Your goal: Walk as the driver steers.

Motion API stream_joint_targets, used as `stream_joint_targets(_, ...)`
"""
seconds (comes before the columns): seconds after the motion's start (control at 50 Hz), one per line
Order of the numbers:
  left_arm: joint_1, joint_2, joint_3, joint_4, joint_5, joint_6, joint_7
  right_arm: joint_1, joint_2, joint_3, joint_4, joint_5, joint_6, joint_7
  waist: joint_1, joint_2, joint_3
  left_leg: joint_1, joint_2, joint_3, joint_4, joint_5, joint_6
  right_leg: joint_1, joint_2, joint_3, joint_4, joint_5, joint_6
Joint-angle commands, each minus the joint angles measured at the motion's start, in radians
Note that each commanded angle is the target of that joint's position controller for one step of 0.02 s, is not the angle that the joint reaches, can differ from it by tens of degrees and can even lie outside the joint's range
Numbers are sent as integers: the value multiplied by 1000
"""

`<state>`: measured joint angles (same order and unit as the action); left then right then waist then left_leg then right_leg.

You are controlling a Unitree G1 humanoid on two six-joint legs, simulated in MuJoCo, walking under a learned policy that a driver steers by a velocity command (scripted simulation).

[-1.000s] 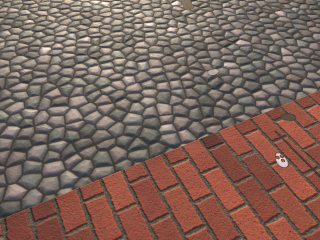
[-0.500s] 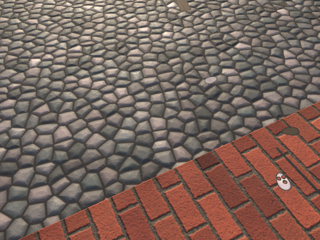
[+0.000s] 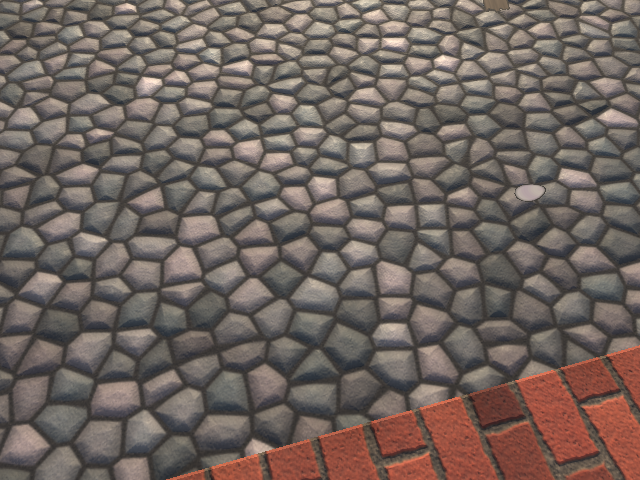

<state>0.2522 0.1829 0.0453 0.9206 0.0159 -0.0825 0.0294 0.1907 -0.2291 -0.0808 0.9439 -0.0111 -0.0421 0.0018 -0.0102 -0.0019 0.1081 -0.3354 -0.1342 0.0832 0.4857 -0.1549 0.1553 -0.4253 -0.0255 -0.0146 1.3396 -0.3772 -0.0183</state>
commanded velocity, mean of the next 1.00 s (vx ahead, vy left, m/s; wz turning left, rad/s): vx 0.06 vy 0.00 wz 0.58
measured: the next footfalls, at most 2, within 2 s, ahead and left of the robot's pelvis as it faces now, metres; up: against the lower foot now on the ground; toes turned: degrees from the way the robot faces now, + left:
right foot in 0.54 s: +0.23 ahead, -0.13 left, +0.00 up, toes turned +24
left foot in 1.02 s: +0.06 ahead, +0.02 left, +0.00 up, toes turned +37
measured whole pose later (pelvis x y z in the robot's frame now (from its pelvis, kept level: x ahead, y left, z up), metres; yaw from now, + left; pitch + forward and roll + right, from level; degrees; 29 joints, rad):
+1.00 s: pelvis +0.11 -0.07 +0.01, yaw +35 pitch +0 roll +0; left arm 0.25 0.29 0.05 0.66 0.03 0.03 0.01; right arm 0.18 -0.29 -0.05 0.66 0.00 0.09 0.06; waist 0.02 -0.01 0.05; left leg -0.28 -0.01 0.03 0.68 -0.44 0.02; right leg -0.27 -0.08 -0.17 0.52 -0.24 -0.01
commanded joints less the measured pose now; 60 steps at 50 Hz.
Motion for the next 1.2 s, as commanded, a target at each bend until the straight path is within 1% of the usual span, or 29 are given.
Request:
stream_joint_targets(0.02,114,77,23,-57,18,46,0,85,-88,-11,-43,7,-16,-11,42,-35,-135,154,312,-308,-169,771,155,-91,-40,50,-97,10,26)
stream_joint_targets(0.08,62,77,21,-94,15,75,-1,113,-143,-21,-62,0,-18,-7,45,5,-159,142,269,-272,-145,875,113,-113,-27,25,-207,85,48)
stream_joint_targets(0.18,-98,121,24,-177,13,102,-2,186,-153,-22,-97,12,14,-20,-7,70,-190,231,248,-331,-110,775,17,-219,-29,38,-298,194,62)
stream_joint_targets(0.3,-203,147,20,-242,3,113,4,233,-176,-32,-144,1,41,-32,-40,80,-152,332,279,-468,-93,617,41,-295,-14,82,-386,136,65)
stream_joint_targets(0.44,-212,165,6,-294,-17,94,8,189,-210,-43,-211,-11,62,-25,-40,96,-143,309,268,-575,-28,652,81,-136,49,97,-552,15,35)
stream_joint_targets(0.48,-173,174,4,-297,-24,88,9,146,-216,-46,-235,-8,68,-20,-23,112,-143,273,242,-605,-19,598,49,-25,65,99,-674,18,25)
stream_joint_targets(0.5,-136,174,3,-294,-26,83,11,112,-217,-46,-247,0,70,-19,0,120,-139,237,212,-612,-7,528,19,61,73,93,-779,50,19)
stream_joint_targets(0.52,-81,172,4,-284,-17,76,17,70,-215,-44,-263,12,70,-18,39,108,-139,175,171,-603,25,418,-25,180,70,85,-934,156,14)
stream_joint_targets(0.54,-36,210,14,-280,-6,68,29,74,-186,-36,-278,20,64,-19,44,40,-168,81,119,-548,120,210,-77,331,-40,165,-1026,245,-9)
stream_joint_targets(0.56,-52,289,20,-307,-2,70,38,174,-90,-15,-289,13,64,-22,-24,-214,-214,-67,-15,-348,361,-362,-129,472,-331,423,-1017,569,-81)
stream_joint_targets(0.58,-25,317,26,-308,-15,85,26,201,-185,-39,-285,-10,76,-27,-14,-243,-228,-166,-76,-238,518,-578,-145,410,-417,571,-1005,752,-219)
stream_joint_targets(0.6,-18,276,22,-309,-17,88,19,191,-213,-47,-270,-28,83,-26,-23,-151,-192,-181,-9,-223,660,-515,-163,371,-409,512,-996,770,-250)
stream_joint_targets(0.62,-64,220,8,-319,-16,89,14,151,-219,-49,-259,-24,89,-15,-27,-93,-149,-180,20,-215,700,-431,-173,315,-329,387,-1002,701,-225)
stream_joint_targets(0.64,-109,201,2,-330,-5,92,11,135,-209,-48,-256,-10,97,-2,-40,-93,-125,-172,34,-205,715,-366,-186,281,-254,280,-1013,647,-188)
stream_joint_targets(0.68,-111,213,7,-334,7,89,15,130,-200,-41,-259,5,106,21,-36,-156,-148,-162,34,-165,765,-292,-205,280,-189,166,-1004,709,-167)
stream_joint_targets(0.74,-61,219,16,-325,8,82,10,74,-190,-31,-282,12,115,32,-8,-146,-165,-185,41,-146,746,-258,-214,314,-201,125,-1014,643,-182)
stream_joint_targets(0.82,-10,233,28,-314,10,82,6,12,-173,-17,-311,3,129,39,21,-153,-150,-204,81,-128,605,-265,-214,349,-246,124,-1035,476,-204)
stream_joint_targets(0.92,-28,266,43,-320,18,88,-15,-27,-141,6,-351,11,128,53,29,-187,-153,-20,115,-60,333,-318,-172,257,-263,55,-1013,378,-185)
stream_joint_targets(0.96,-8,288,53,-319,22,95,-24,-24,-154,7,-362,10,122,60,39,-195,-172,55,106,-22,225,-322,-141,227,-272,55,-1030,123,-163)
stream_joint_targets(1.0,-29,292,55,-326,14,107,-25,60,-151,6,-335,2,109,66,-15,-137,-160,264,77,10,19,-225,-91,71,-248,4,-979,-121,-100)
stream_joint_targets(1.02,-21,248,45,-322,15,112,-25,163,-157,2,-287,-4,96,57,-53,-22,-148,410,75,-61,-79,-286,-70,-74,-188,-64,-830,-222,-52)
stream_joint_targets(1.04,-15,125,10,-346,21,116,-38,236,-222,-7,-280,-13,84,44,-68,278,-119,455,361,-482,-254,-599,-22,-275,-76,-181,-451,-330,19)
stream_joint_targets(1.06,-136,182,18,-414,25,118,-30,230,-333,-32,-318,-14,75,32,-110,281,7,278,513,-811,-401,-682,102,-461,22,-59,-371,-231,29)
stream_joint_targets(1.08,-188,241,36,-417,6,109,-36,200,-256,-15,-295,-21,75,17,-89,163,73,229,477,-708,-410,-658,106,-435,-45,26,-336,-92,24)
stream_joint_targets(1.1,-132,238,36,-387,-5,99,-51,148,-207,7,-296,-11,68,9,-36,172,68,219,417,-612,-413,-583,78,-391,-50,27,-365,10,25)
stream_joint_targets(1.12,-77,235,36,-345,4,91,-62,118,-190,14,-293,-7,53,8,-4,164,57,236,355,-512,-412,-445,49,-345,-57,23,-390,78,35)
stream_joint_targets(1.14,-33,237,40,-305,20,89,-69,116,-182,18,-288,-6,38,5,4,148,34,252,315,-437,-401,-302,35,-305,-52,0,-369,133,38)
stream_joint_targets(1.16,-4,234,41,-277,24,90,-75,124,-166,25,-278,-4,23,8,11,122,0,274,296,-388,-386,-175,28,-276,-50,-3,-356,168,37)
stream_joint_targets(1.2,-11,213,39,-265,18,94,-81,174,-169,23,-249,4,4,14,8,89,-30,319,290,-342,-366,-38,25,-284,-46,-8,-356,213,34)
